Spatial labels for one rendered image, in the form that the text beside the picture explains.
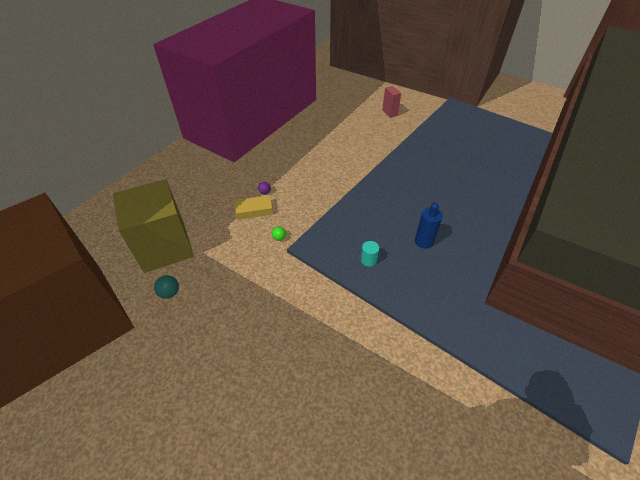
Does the bed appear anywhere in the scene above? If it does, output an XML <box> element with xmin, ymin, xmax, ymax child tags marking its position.
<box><xmin>484</xmin><ymin>0</ymin><xmax>640</xmax><ymax>374</ymax></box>

